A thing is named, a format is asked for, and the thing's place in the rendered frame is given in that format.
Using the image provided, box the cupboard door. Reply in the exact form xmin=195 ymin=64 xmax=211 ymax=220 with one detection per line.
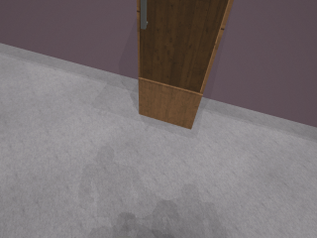
xmin=139 ymin=0 xmax=229 ymax=93

